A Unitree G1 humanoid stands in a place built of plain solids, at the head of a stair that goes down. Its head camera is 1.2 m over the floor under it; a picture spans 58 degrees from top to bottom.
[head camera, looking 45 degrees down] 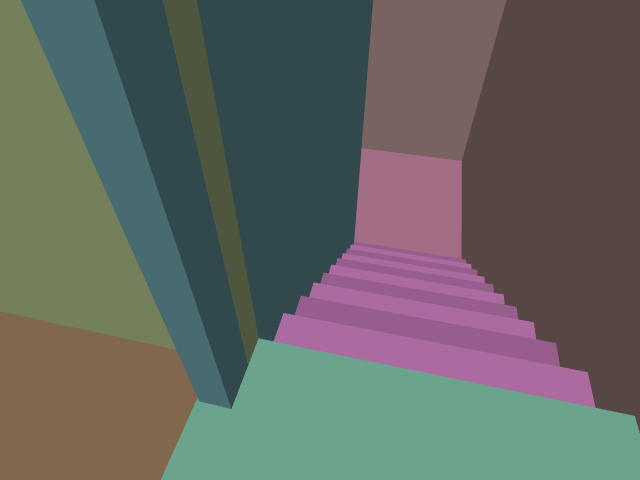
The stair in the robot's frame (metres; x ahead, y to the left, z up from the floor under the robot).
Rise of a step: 0.19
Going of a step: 0.24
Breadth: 1.10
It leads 13 degrees to the right of straight ahead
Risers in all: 11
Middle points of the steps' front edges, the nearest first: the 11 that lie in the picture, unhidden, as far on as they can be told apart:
0.63 -0.34 0.00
0.87 -0.40 -0.19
1.10 -0.45 -0.38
1.33 -0.50 -0.57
1.56 -0.56 -0.76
1.80 -0.61 -0.95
2.03 -0.67 -1.14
2.26 -0.72 -1.33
2.50 -0.77 -1.52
2.73 -0.83 -1.71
2.96 -0.88 -1.90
